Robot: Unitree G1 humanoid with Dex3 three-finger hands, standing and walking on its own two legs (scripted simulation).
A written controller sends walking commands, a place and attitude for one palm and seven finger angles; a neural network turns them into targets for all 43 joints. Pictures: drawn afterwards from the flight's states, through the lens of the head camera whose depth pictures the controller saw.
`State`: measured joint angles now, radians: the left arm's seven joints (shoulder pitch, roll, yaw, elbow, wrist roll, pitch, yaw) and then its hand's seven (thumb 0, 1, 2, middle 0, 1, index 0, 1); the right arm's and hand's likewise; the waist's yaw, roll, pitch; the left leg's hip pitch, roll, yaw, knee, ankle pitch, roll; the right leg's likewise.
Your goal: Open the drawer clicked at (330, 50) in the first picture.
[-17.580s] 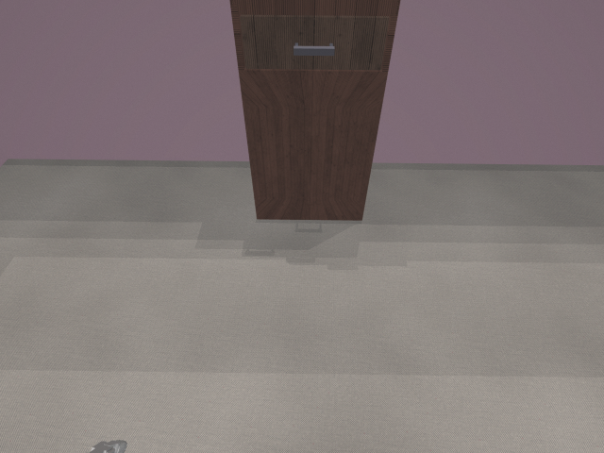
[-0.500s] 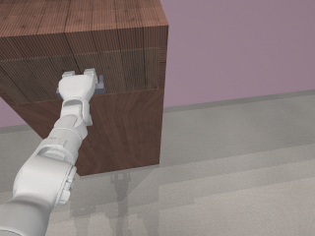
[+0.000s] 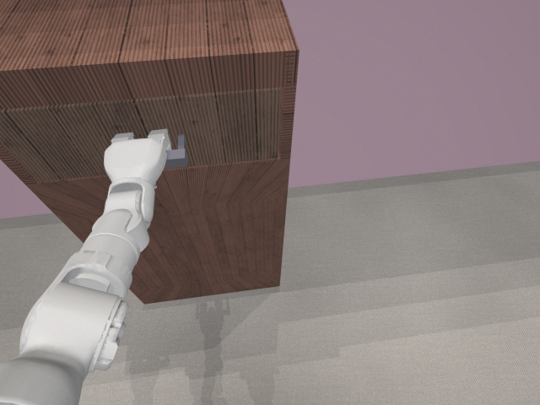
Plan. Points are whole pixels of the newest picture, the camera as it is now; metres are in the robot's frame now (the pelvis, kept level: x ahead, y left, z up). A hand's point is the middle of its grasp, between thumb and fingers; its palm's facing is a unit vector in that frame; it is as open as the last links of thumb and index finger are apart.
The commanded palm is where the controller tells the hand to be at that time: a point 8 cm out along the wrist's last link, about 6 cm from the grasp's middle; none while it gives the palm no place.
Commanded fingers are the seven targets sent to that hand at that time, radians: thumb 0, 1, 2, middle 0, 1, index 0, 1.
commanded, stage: pull the drawer open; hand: left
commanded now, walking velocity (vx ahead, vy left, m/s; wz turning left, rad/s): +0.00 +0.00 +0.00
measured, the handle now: (148, 152) +0.52 +0.18 +0.06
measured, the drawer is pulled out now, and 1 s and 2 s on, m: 0.00 0.04 0.26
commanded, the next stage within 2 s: none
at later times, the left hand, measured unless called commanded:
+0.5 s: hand (146, 196) +0.44 +0.18 +0.04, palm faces -0.01 -0.04 -1.00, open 5.3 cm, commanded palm +0.43 +0.19 +0.09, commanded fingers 0.00 0.90 0.90 -0.40 -1.35 -0.40 -1.35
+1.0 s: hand (146, 201) +0.43 +0.18 +0.04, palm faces -0.03 -0.03 -1.00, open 5.3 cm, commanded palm +0.38 +0.18 +0.09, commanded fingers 0.00 0.90 0.90 -0.40 -1.35 -0.40 -1.35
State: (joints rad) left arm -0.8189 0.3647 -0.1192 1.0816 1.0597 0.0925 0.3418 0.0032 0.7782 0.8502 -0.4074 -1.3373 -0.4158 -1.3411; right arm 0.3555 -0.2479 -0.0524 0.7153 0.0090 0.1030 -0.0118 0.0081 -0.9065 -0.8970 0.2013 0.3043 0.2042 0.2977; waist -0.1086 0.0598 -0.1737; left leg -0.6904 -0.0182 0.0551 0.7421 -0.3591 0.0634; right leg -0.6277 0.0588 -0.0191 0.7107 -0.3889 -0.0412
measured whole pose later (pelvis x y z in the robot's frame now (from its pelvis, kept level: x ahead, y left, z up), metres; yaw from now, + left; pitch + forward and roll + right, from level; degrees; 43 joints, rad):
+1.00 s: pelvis +0.00 -0.01 +0.01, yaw +0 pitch +14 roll +0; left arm -0.61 0.36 -0.13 0.88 1.04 0.06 0.32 0.02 0.78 0.83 -0.40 -1.34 -0.42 -1.35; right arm 0.34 -0.25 -0.06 0.70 0.02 0.14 -0.01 0.01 -0.91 -0.90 0.20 0.30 0.20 0.30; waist -0.06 0.06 -0.17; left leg -0.61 -0.02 0.06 0.70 -0.35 0.05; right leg -0.56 0.06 -0.01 0.69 -0.39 -0.06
